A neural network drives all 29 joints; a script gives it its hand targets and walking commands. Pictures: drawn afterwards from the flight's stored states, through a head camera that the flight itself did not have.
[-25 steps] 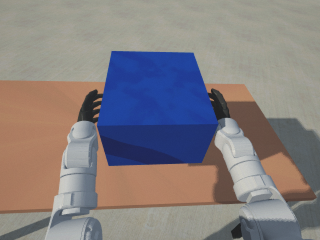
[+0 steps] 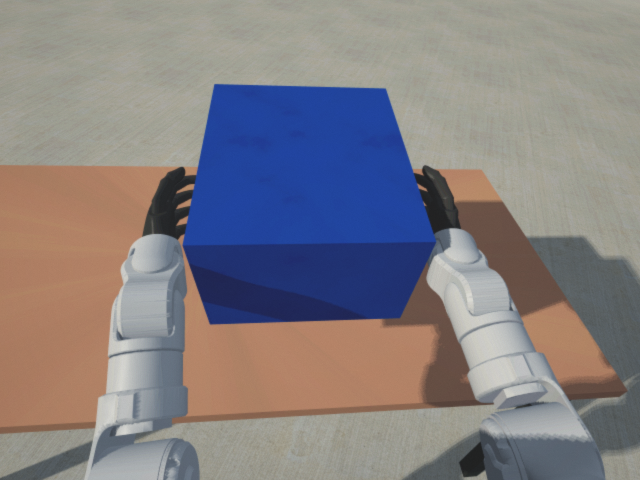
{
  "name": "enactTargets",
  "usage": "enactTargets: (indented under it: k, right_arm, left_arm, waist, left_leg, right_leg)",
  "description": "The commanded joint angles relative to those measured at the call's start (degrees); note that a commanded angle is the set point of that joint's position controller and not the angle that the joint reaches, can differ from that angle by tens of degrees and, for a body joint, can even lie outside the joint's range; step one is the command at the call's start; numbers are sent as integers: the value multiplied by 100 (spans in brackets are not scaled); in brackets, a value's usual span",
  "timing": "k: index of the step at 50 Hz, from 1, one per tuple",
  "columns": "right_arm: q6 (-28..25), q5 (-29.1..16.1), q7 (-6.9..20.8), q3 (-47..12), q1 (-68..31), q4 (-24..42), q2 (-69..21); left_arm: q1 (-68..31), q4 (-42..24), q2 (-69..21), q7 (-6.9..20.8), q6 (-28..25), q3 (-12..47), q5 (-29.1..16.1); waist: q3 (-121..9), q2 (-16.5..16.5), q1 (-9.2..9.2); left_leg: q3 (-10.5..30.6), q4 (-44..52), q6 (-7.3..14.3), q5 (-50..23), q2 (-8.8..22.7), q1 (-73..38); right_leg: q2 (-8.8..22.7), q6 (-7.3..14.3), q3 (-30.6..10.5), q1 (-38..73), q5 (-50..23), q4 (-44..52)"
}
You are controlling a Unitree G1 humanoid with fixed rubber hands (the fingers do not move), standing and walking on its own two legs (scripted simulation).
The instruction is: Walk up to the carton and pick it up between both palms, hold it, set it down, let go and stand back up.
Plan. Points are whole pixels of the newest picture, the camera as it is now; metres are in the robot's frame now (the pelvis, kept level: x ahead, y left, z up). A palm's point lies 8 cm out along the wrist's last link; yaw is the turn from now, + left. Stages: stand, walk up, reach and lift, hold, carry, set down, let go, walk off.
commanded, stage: reach and lift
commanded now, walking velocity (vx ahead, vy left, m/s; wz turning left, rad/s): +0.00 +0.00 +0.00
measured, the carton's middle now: (304, 197) +0.44 +0.00 +0.15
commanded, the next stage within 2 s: hold in 0.22 s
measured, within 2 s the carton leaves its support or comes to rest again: neither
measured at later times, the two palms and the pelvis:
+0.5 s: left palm (150, 221) +0.35 +0.18 +0.18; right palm (440, 204) +0.37 -0.16 +0.19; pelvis +0.00 +0.00 +0.00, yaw +0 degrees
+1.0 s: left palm (159, 216) +0.36 +0.17 +0.18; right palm (450, 203) +0.37 -0.16 +0.20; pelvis +0.00 -0.01 +0.00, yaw -1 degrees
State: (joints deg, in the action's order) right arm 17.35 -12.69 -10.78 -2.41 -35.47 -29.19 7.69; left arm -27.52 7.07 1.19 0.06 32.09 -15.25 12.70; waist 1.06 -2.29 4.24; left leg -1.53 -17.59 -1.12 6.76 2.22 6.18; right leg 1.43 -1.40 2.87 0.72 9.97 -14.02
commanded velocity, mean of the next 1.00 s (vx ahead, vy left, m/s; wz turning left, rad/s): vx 0.00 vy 0.00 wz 0.00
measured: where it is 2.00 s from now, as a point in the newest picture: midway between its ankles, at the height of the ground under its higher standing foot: outside the picture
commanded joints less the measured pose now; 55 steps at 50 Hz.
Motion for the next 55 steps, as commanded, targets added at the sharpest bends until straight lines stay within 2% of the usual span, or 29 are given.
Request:
enactTargets:
  k: [1, 2, 4, 5, 6, 8, 9, 10, 12, 14, 16, 18, 20, 22, 24, 28, 30, 32, 33, 34, 36, 38, 40, 45, 46, 48, 51, 53, 55]
  right_arm:
    - [-486, -197, 824, -1587, -4422, 2002, -3418]
    - [-488, -234, 853, -1653, -4347, 1955, -3484]
    - [-568, -391, 821, -1899, -4587, 2468, -3504]
    - [-494, -433, 782, -1891, -4507, 2271, -3477]
    - [-499, -511, 761, -2013, -4700, 2495, -3580]
    - [-387, -428, 756, -1847, -4758, 2109, -3605]
    - [-390, -398, 782, -1766, -4954, 2043, -3649]
    - [-387, -390, 788, -1724, -4803, 1989, -3656]
    - [-294, -293, 789, -1566, -4742, 1632, -3657]
    - [-211, -259, 787, -1451, -4551, 1359, -3704]
    - [-201, -429, 723, -1586, -4451, 1629, -3651]
    - [-151, -722, 605, -1916, -4354, 2046, -3661]
    - [-72, -766, 488, -2025, -4304, 2225, -3587]
    - [44, -750, 451, -1977, -3887, 2033, -3498]
    - [102, -713, 496, -1838, -3875, 1899, -3375]
    - [63, -629, 567, -1773, -4189, 2336, -3374]
    - [-38, -610, 599, -1749, -4636, 2759, -3423]
    - [-15, -541, 644, -1663, -4485, 2592, -3418]
    - [-16, -527, 674, -1668, -4559, 2528, -3426]
    - [-52, -500, 700, -1709, -4886, 2668, -3424]
    - [24, -451, 713, -1703, -4756, 2311, -3470]
    - [47, -408, 715, -1727, -4658, 2042, -3521]
    - [30, -423, 677, -1736, -4797, 2148, -3536]
    - [24, -587, 617, -1735, -4691, 1994, -3584]
    - [62, -557, 597, -1725, -4563, 1888, -3583]
    - [54, -563, 609, -1708, -4629, 1884, -3529]
    - [124, -557, 572, -1657, -4241, 1729, -3480]
    - [95, -706, 563, -1745, -4174, 2012, -3393]
    - [76, -753, 530, -1880, -4173, 2400, -3385]
  left_arm:
    - [-4172, -601, -2920, 928, -302, 2913, -934]
    - [-4168, -750, -2969, 899, -323, 2935, -946]
    - [-3974, -811, -3075, 841, -307, 3115, -1042]
    - [-4056, -700, -3000, 843, -281, 3036, -991]
    - [-4144, -918, -3094, 816, -305, 3128, -1078]
    - [-4274, -513, -3009, 839, -238, 2884, -989]
    - [-4586, -542, -3012, 840, -243, 2872, -1018]
    - [-4467, -614, -3043, 819, -230, 2927, -1053]
    - [-4537, -330, -2977, 853, -169, 2764, -935]
    - [-4626, -436, -3009, 891, -157, 2711, -914]
    - [-4402, -749, -3088, 928, -95, 2846, -948]
    - [-4163, -1000, -3012, 964, -21, 2932, -969]
    - [-3959, -940, -2843, 1053, 29, 2763, -906]
    - [-3801, -1021, -2698, 1105, 89, 2579, -776]
    - [-3970, -1201, -2717, 1151, 180, 2561, -731]
    - [-4276, -1418, -2766, 1142, 215, 2869, -930]
    - [-4564, -1534, -2895, 1072, 172, 3148, -1109]
    - [-4560, -1478, -2971, 985, 143, 3308, -1182]
    - [-4576, -1385, -3007, 949, 149, 3287, -1171]
    - [-4622, -1179, -2997, 935, 165, 3209, -1160]
    - [-4474, -916, -2919, 929, 197, 2938, -1009]
    - [-4276, -720, -2871, 979, 243, 2689, -868]
    - [-4168, -561, -2760, 1061, 258, 2481, -833]
    - [-4480, -839, -2777, 1121, 222, 2485, -797]
    - [-4381, -807, -2747, 1129, 239, 2448, -765]
    - [-4439, -774, -2709, 1144, 248, 2339, -711]
    - [-4254, -925, -2682, 1167, 296, 2441, -712]
    - [-4187, -1183, -2722, 1170, 316, 2647, -770]
    - [-4132, -1464, -2780, 1140, 304, 2847, -900]
  waist:
    - [-2595, 324, -96]
    - [-2730, 335, -112]
    - [-3234, 320, -142]
    - [-3087, 360, -113]
    - [-3380, 317, -163]
    - [-2891, 218, -232]
    - [-3021, 299, -257]
    - [-3017, 294, -211]
    - [-2761, 291, -184]
    - [-2682, 338, -91]
    - [-2889, 387, 28]
    - [-3113, 456, 55]
    - [-2961, 369, 21]
    - [-2536, 301, 43]
    - [-2323, 409, 52]
    - [-2438, 422, 147]
    - [-2832, 512, 135]
    - [-2761, 544, 212]
    - [-2661, 593, 157]
    - [-2868, 449, 41]
    - [-2721, 337, -39]
    - [-2702, 174, -106]
    - [-2757, -28, -201]
    - [-2931, 303, -95]
    - [-2776, 296, -54]
    - [-2639, 316, -127]
    - [-2388, 327, 30]
    - [-2574, 539, 83]
    - [-2776, 544, 149]
  left_leg:
    - [-25, -1, -44, -800, -404, -1625]
    - [-25, -30, -43, -961, -375, -1720]
    - [5, -255, -80, -1563, -391, -1955]
    - [22, -274, -91, -1563, -414, -1964]
    - [22, -326, -83, -1653, -414, -2003]
    - [-12, -155, 28, -1106, -425, -1709]
    - [-31, -92, 49, -807, -433, -1607]
    - [-46, -73, 62, -834, -414, -1627]
    - [-73, 30, 98, -461, -438, -1520]
    - [-44, 45, 68, -668, -419, -1503]
    - [-10, -142, -52, -1360, -444, -1806]
    - [45, -390, -123, -2124, -492, -2024]
    - [51, -380, -111, -2073, -546, -1880]
    - [35, -256, -124, -1925, -534, -1782]
    - [-1, -152, -165, -1702, -504, -1802]
    - [-4, -100, -177, -1420, -473, -1827]
    - [26, -168, -199, -1411, -436, -1865]
    - [61, -133, -207, -1218, -398, -1891]
    - [63, -107, -192, -1158, -393, -1821]
    - [27, -76, -111, -939, -408, -1771]
    - [34, -16, -13, -768, -403, -1696]
    - [-5, 10, 79, -764, -414, -1646]
    - [-31, 5, 144, -796, -427, -1630]
    - [-62, -129, 40, -1258, -469, -1824]
    - [-46, -152, 23, -1321, -474, -1857]
    - [-54, -69, 15, -1169, -479, -1747]
    - [-74, -94, -47, -1348, -485, -1762]
    - [-25, -222, -161, -1798, -488, -1907]
    - [-4, -302, -220, -1972, -503, -2006]
  right_leg:
    - [-438, -108, 142, -801, -668, 173]
    - [-463, -78, 122, -751, -776, 138]
    - [-543, -97, 148, -572, -1395, 73]
    - [-521, -110, 125, -544, -1493, 97]
    - [-565, -115, 135, -503, -1545, 39]
    - [-502, -114, 85, -664, -1036, 111]
    - [-467, -123, 75, -735, -696, 120]
    - [-483, -93, 74, -760, -699, 114]
    - [-434, -124, 31, -775, -377, 201]
    - [-439, -135, 50, -714, -617, 153]
    - [-474, -152, 61, -461, -1350, 72]
    - [-487, -218, 57, -77, -2298, -35]
    - [-453, -306, 52, 111, -2546, -81]
    - [-460, -305, 97, 39, -2301, -42]
    - [-459, -244, 156, -225, -1743, 42]
    - [-466, -182, 163, -416, -1263, 118]
    - [-524, -132, 198, -574, -1061, 77]
    - [-512, -68, 186, -745, -845, 108]
    - [-498, -47, 177, -820, -749, 129]
    - [-500, -58, 176, -775, -575, 146]
    - [-449, -81, 107, -725, -536, 171]
    - [-437, -121, 68, -633, -663, 170]
    - [-448, -173, 62, -482, -828, 160]
    - [-431, -207, 58, -332, -1336, 65]
    - [-441, -202, 86, -337, -1388, 82]
    - [-424, -210, 106, -396, -1195, 104]
    - [-431, -217, 99, -339, -1394, 87]
    - [-463, -198, 134, -211, -1807, 24]
    - [-478, -186, 126, -161, -1949, 7]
